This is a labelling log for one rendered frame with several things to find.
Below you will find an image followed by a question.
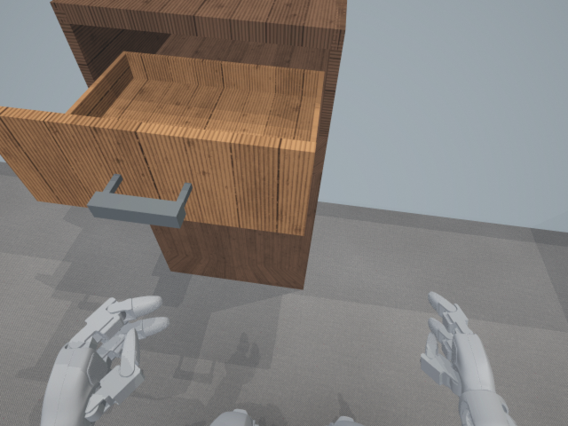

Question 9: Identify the cabinet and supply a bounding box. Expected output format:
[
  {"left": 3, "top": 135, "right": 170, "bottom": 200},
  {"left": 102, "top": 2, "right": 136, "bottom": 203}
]
[{"left": 50, "top": 0, "right": 347, "bottom": 290}]

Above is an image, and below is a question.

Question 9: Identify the handle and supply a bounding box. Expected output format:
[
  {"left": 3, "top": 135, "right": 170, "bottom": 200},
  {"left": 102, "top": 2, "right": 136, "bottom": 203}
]
[{"left": 87, "top": 174, "right": 193, "bottom": 229}]

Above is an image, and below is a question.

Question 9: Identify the right robot forearm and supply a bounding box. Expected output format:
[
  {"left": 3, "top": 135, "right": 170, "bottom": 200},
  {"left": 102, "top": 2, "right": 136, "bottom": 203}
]
[{"left": 458, "top": 390, "right": 517, "bottom": 426}]

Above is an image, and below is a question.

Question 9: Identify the right robot hand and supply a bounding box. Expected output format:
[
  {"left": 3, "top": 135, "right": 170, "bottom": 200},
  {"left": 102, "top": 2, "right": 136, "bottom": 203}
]
[{"left": 421, "top": 291, "right": 496, "bottom": 398}]

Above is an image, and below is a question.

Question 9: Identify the drawer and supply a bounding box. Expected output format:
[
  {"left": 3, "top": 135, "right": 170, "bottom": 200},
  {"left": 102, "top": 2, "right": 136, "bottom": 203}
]
[{"left": 0, "top": 51, "right": 325, "bottom": 236}]

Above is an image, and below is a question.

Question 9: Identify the left robot hand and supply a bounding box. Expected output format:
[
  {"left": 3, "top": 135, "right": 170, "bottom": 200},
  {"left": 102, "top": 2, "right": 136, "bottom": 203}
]
[{"left": 40, "top": 296, "right": 170, "bottom": 426}]

